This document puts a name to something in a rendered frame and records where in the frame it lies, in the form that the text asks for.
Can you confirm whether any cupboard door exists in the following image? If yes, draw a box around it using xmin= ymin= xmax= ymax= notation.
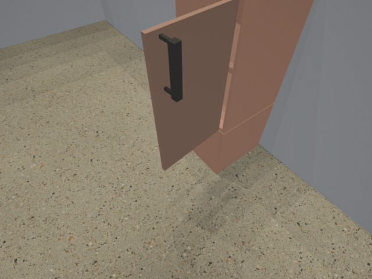
xmin=141 ymin=0 xmax=239 ymax=171

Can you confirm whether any handle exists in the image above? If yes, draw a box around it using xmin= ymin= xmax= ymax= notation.
xmin=159 ymin=33 xmax=183 ymax=102

